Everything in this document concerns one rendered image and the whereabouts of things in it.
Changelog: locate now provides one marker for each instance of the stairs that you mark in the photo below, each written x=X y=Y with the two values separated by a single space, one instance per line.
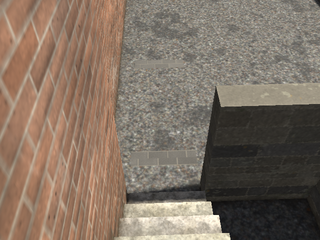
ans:
x=178 y=215

